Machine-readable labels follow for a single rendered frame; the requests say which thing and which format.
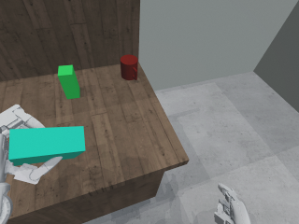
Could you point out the right robot hand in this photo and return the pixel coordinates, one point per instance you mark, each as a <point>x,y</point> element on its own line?
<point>235,212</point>

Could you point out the robot left forearm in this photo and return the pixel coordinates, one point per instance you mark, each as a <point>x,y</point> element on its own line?
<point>6,205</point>

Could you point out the table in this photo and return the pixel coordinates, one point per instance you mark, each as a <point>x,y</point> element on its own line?
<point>129,140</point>

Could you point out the sponge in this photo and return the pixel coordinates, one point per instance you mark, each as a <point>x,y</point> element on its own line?
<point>35,145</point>

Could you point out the left robot hand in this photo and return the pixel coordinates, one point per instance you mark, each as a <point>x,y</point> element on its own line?
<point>16,118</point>

